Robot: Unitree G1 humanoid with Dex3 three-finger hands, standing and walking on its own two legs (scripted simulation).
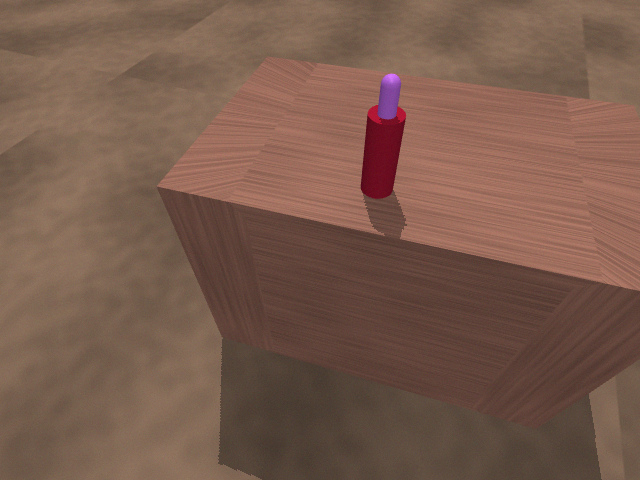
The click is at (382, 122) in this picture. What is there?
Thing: necked bottle
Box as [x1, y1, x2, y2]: [361, 74, 405, 198]
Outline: 395,74 388,74 382,79 380,86 379,103 371,107 368,110 361,189 366,195 375,198 387,196 392,190 405,118 404,111 397,106 400,80
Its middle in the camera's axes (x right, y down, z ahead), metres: +0.12 -0.19 +0.73
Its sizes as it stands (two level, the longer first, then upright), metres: 0.068 0.068 0.245
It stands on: a support 0.70 m high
